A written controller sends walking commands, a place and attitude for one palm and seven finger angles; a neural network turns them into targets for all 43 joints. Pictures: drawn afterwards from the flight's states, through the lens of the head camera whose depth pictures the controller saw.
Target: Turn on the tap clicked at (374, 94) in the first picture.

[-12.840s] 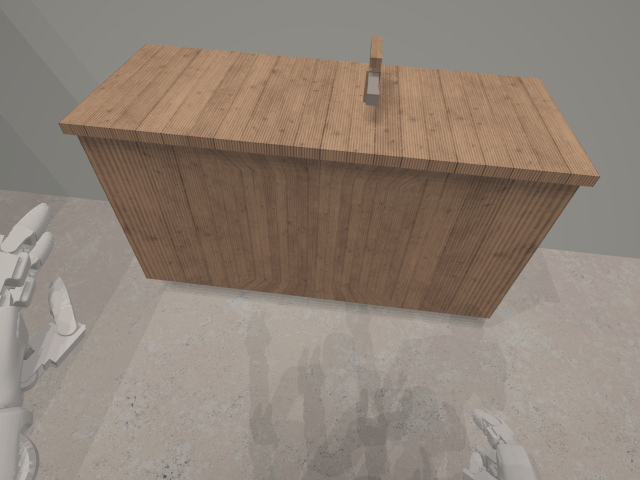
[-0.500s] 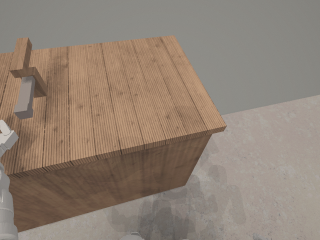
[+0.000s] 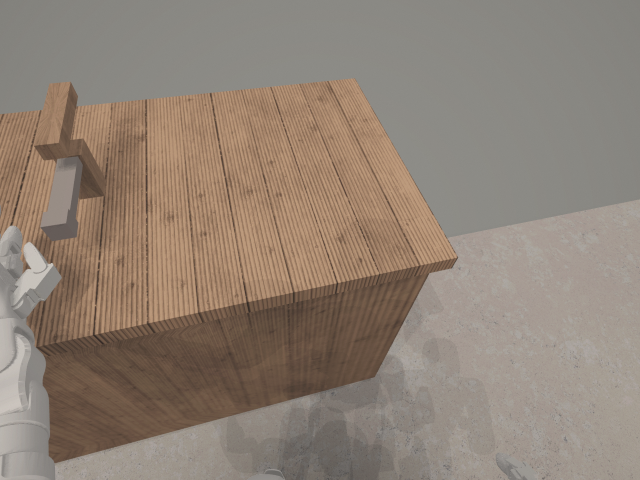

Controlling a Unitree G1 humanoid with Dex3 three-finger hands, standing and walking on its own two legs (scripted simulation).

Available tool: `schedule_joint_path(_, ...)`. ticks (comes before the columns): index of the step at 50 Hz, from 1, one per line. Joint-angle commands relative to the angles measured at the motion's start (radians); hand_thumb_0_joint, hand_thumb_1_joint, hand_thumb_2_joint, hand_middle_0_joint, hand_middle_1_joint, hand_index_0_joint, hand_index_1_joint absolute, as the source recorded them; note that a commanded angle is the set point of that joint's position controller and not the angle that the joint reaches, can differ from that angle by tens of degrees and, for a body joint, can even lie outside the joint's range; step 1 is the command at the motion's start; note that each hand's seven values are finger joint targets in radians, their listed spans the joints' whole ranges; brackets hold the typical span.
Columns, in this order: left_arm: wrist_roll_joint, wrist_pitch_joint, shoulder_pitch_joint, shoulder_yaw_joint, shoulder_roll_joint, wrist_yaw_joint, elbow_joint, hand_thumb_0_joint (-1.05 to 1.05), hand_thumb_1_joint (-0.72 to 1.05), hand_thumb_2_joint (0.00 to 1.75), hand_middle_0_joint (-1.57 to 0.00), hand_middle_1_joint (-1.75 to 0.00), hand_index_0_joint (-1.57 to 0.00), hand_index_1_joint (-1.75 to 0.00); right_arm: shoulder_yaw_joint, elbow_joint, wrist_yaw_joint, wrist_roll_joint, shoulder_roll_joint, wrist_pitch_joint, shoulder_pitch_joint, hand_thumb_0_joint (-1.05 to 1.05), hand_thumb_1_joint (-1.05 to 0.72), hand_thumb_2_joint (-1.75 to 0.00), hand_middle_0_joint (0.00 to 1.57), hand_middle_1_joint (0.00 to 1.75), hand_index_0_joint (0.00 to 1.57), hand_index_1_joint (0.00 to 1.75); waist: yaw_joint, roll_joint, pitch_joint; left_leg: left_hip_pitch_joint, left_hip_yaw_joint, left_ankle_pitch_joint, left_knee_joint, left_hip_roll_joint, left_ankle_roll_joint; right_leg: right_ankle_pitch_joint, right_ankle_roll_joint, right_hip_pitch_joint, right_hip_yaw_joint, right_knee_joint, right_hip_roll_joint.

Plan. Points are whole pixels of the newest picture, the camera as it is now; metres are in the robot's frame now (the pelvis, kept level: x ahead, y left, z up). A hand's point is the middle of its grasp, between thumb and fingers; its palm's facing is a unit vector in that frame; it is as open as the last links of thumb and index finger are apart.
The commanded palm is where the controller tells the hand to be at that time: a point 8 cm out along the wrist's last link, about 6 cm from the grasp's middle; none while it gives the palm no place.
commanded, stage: push the lever round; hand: left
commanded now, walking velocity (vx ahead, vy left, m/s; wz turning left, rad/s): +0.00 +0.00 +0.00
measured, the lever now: (60, 224) +0.39 +0.35 +0.08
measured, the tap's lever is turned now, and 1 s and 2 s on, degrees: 0 2 26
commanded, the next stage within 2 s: none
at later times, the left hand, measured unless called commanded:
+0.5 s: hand (78, 265) +0.34 +0.31 +0.07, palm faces +0.52 -0.85 -0.09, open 7.8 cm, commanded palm +0.30 +0.34 +0.07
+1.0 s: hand (104, 256) +0.35 +0.29 +0.07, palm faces +0.63 -0.77 -0.07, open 7.9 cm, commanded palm +0.31 +0.30 +0.07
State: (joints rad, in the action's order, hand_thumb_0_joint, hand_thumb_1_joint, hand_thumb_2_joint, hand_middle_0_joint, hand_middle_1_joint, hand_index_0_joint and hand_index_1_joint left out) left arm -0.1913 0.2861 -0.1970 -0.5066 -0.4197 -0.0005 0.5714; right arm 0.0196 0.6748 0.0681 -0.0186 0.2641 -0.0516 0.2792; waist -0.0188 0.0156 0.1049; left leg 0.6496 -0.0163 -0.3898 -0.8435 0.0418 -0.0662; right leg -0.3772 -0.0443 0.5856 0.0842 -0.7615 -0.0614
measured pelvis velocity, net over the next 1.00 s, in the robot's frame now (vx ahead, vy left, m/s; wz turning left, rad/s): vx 0.00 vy -0.02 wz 0.01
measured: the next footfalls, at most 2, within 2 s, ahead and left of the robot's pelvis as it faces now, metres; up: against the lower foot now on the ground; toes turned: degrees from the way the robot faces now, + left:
none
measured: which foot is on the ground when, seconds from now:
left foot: down 0.00-1.00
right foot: down 0.00-1.00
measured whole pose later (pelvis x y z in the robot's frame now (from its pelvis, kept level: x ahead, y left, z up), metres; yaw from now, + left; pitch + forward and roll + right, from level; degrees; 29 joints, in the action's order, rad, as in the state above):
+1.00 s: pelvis +0.00 -0.02 +0.00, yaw +1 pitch +11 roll -2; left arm -0.12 0.27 -0.26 -0.41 -0.30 -0.27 0.56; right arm 0.02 0.69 0.05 -0.01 0.26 -0.02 0.26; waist -0.02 0.02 0.12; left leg 0.64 -0.03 -0.39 -0.84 0.03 -0.04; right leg -0.39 -0.07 0.58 0.10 -0.78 -0.07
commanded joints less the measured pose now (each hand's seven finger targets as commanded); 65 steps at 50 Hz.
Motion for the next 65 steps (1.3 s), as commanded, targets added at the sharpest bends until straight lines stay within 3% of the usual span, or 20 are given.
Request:
schedule_joint_path(1,-0.001,0.075,-0.228,-0.069,-0.308,-0.011,-0.222,0.00,0.90,0.90,-0.15,-0.15,-0.15,-0.15,-0.067,-0.103,0.010,0.001,0.171,-0.031,0.008,0.00,-0.90,-0.90,0.20,0.30,0.20,0.30,0.001,0.098,0.258,-0.228,-0.109,0.360,0.121,-0.050,0.073,0.198,0.009,-0.067,-0.060,0.069,0.012)
schedule_joint_path(3,0.003,0.074,-0.248,-0.073,-0.314,-0.015,-0.233,0.00,0.90,0.90,-0.15,-0.15,-0.15,-0.15,-0.064,-0.099,0.013,-0.001,0.168,-0.029,0.004,0.00,-0.90,-0.90,0.20,0.30,0.20,0.30,0.001,0.127,0.254,-0.223,-0.103,0.347,0.119,-0.048,0.068,0.201,0.009,-0.071,-0.065,0.070,0.016)
schedule_joint_path(8,0.003,0.075,-0.234,-0.083,-0.321,-0.017,-0.219,0.00,0.90,0.90,-0.15,-0.15,-0.15,-0.15,-0.062,-0.100,0.014,-0.004,0.163,-0.028,-0.002,0.00,-0.90,-0.90,0.20,0.30,0.20,0.30,0.003,0.116,0.249,-0.196,-0.088,0.321,0.119,-0.044,0.056,0.212,0.010,-0.096,-0.070,0.074,0.017)
schedule_joint_path(9,0.002,0.075,-0.256,-0.048,-0.288,-0.014,-0.223,0.00,0.90,0.90,-0.15,-0.15,-0.15,-0.15,-0.059,-0.105,0.013,-0.002,0.162,-0.029,-0.004,0.00,-0.90,-0.90,0.20,0.30,0.20,0.30,-0.009,0.116,0.252,-0.194,-0.085,0.308,0.117,-0.040,0.054,0.210,0.012,-0.091,-0.072,0.072,0.018)
schedule_joint_path(12,-0.008,0.068,-0.250,-0.053,-0.288,-0.006,-0.178,0.00,0.90,0.90,-0.15,-0.15,-0.15,-0.15,-0.059,-0.106,0.015,-0.004,0.166,-0.029,-0.005,0.00,-0.90,-0.90,0.20,0.30,0.20,0.30,-0.011,0.071,0.234,-0.154,-0.077,0.270,0.114,-0.036,0.043,0.206,0.015,-0.098,-0.076,0.078,0.018)
schedule_joint_path(16,-0.002,0.076,-0.327,-0.022,-0.280,-0.003,-0.196,0.00,0.90,0.90,-0.15,-0.15,-0.15,-0.15,-0.056,-0.104,0.017,-0.008,0.164,-0.030,-0.008,0.00,-0.90,-0.90,0.20,0.30,0.20,0.30,-0.019,0.115,0.247,-0.166,-0.079,0.240,0.115,-0.036,0.042,0.180,0.013,-0.084,-0.082,0.080,0.021)
schedule_joint_path(18,0.008,0.078,-0.278,-0.045,-0.295,-0.019,-0.198,0.00,0.90,0.90,-0.15,-0.15,-0.15,-0.15,-0.059,-0.102,0.015,-0.005,0.166,-0.030,-0.002,0.00,-0.90,-0.90,0.20,0.30,0.20,0.30,-0.004,0.125,0.263,-0.185,-0.082,0.268,0.112,-0.039,0.042,0.194,0.010,-0.092,-0.081,0.078,0.019)
schedule_joint_path(25,0.008,0.068,-0.290,-0.016,-0.251,-0.056,-0.180,0.00,0.90,0.90,-0.15,-0.15,-0.15,-0.15,-0.056,-0.106,0.008,-0.007,0.160,-0.024,-0.010,0.00,-0.90,-0.90,0.20,0.30,0.20,0.30,-0.015,0.056,0.232,-0.142,-0.075,0.229,0.121,-0.037,0.036,0.194,0.017,-0.106,-0.082,0.085,0.022)
schedule_joint_path(28,0.020,0.068,-0.269,-0.058,-0.283,-0.093,-0.205,0.00,0.90,0.90,-0.15,-0.15,-0.15,-0.15,-0.057,-0.110,0.008,-0.003,0.157,-0.019,-0.016,0.00,-0.90,-0.90,0.20,0.30,0.20,0.30,0.007,0.089,0.251,-0.139,-0.066,0.242,0.118,-0.033,0.032,0.211,0.014,-0.136,-0.090,0.083,0.024)
schedule_joint_path(34,0.048,0.083,-0.286,0.030,-0.178,-0.157,-0.246,0.00,0.90,0.90,-0.15,-0.15,-0.15,-0.15,-0.061,-0.110,-0.006,0.006,0.150,-0.021,-0.015,0.00,-0.90,-0.90,0.20,0.30,0.20,0.30,-0.014,0.088,0.270,-0.179,-0.076,0.270,0.110,-0.037,0.043,0.216,0.014,-0.108,-0.080,0.072,0.020)
schedule_joint_path(43,0.077,0.048,-0.319,0.041,-0.155,-0.235,-0.210,0.00,0.90,0.90,-0.15,-0.15,-0.15,-0.15,-0.055,-0.101,-0.004,0.007,0.145,-0.004,-0.030,0.00,-0.90,-0.90,0.20,0.30,0.20,0.30,-0.020,0.050,0.221,-0.135,-0.068,0.229,0.112,-0.032,0.034,0.217,0.015,-0.118,-0.085,0.087,0.028)
schedule_joint_path(44,0.077,0.047,-0.333,0.073,-0.117,-0.240,-0.211,0.00,0.90,0.90,-0.15,-0.15,-0.15,-0.15,-0.055,-0.104,-0.005,0.008,0.143,-0.004,-0.031,0.00,-0.90,-0.90,0.20,0.30,0.20,0.30,-0.029,0.034,0.237,-0.143,-0.068,0.228,0.111,-0.030,0.033,0.218,0.018,-0.114,-0.085,0.086,0.028)
schedule_joint_path(48,0.099,0.051,-0.368,0.097,-0.102,-0.273,-0.222,0.00,0.90,0.90,-0.15,-0.15,-0.15,-0.15,-0.057,-0.095,-0.007,0.011,0.142,-0.004,-0.032,0.00,-0.90,-0.90,0.20,0.30,0.20,0.30,-0.029,0.093,0.250,-0.172,-0.077,0.241,0.106,-0.032,0.042,0.213,0.011,-0.094,-0.084,0.082,0.028)
schedule_joint_path(52,0.109,0.053,-0.408,0.146,-0.044,-0.309,-0.219,0.00,0.90,0.90,-0.15,-0.15,-0.15,-0.15,-0.058,-0.093,-0.012,0.016,0.138,-0.004,-0.035,0.00,-0.90,-0.90,0.20,0.30,0.20,0.30,-0.041,0.062,0.266,-0.180,-0.077,0.244,0.100,-0.029,0.044,0.219,0.014,-0.090,-0.082,0.084,0.029)
schedule_joint_path(56,0.127,0.048,-0.409,0.130,-0.055,-0.346,-0.202,0.00,0.90,0.90,-0.15,-0.15,-0.15,-0.15,-0.061,-0.090,-0.014,0.021,0.137,0.005,-0.034,0.00,-0.90,-0.90,0.20,0.30,0.20,0.30,-0.035,0.030,0.280,-0.168,-0.072,0.252,0.097,-0.027,0.042,0.239,0.016,-0.112,-0.084,0.083,0.031)
schedule_joint_path(58,0.140,0.045,-0.406,0.120,-0.063,-0.366,-0.206,0.00,0.90,0.90,-0.15,-0.15,-0.15,-0.15,-0.061,-0.087,-0.014,0.023,0.136,0.010,-0.036,0.00,-0.90,-0.90,0.20,0.30,0.20,0.30,-0.028,0.056,0.281,-0.175,-0.074,0.267,0.098,-0.027,0.044,0.247,0.012,-0.115,-0.083,0.081,0.032)
schedule_joint_path(59,0.141,0.046,-0.426,0.167,-0.012,-0.370,-0.224,0.00,0.90,0.90,-0.15,-0.15,-0.15,-0.15,-0.059,-0.093,-0.018,0.022,0.131,0.010,-0.039,0.00,-0.90,-0.90,0.20,0.30,0.20,0.30,-0.041,0.065,0.280,-0.187,-0.073,0.279,0.097,-0.026,0.046,0.256,0.013,-0.108,-0.081,0.080,0.033)
schedule_joint_path(61,0.145,0.038,-0.443,0.176,-0.001,-0.387,-0.202,0.00,0.90,0.90,-0.15,-0.15,-0.15,-0.15,-0.057,-0.089,-0.019,0.023,0.130,0.011,-0.043,0.00,-0.90,-0.90,0.20,0.30,0.20,0.30,-0.045,0.064,0.261,-0.171,-0.072,0.251,0.096,-0.025,0.045,0.239,0.013,-0.097,-0.082,0.085,0.034)
schedule_joint_path(63,0.151,0.035,-0.444,0.115,-0.054,-0.412,-0.166,0.00,0.90,0.90,-0.15,-0.15,-0.15,-0.15,-0.059,-0.080,-0.015,0.026,0.134,0.016,-0.043,0.00,-0.90,-0.90,0.20,0.30,0.20,0.30,-0.037,0.031,0.244,-0.139,-0.070,0.220,0.097,-0.023,0.037,0.223,0.015,-0.109,-0.089,0.095,0.035)
schedule_joint_path(65,0.155,0.030,-0.468,0.146,-0.019,-0.424,-0.157,0.00,0.90,0.90,-0.15,-0.15,-0.15,-0.15,-0.057,-0.089,-0.017,0.025,0.129,0.018,-0.050,0.00,-0.90,-0.90,0.20,0.30,0.20,0.30,-0.047,0.022,0.252,-0.128,-0.063,0.201,0.097,-0.019,0.032,0.216,0.019,-0.116,-0.092,0.099,0.039)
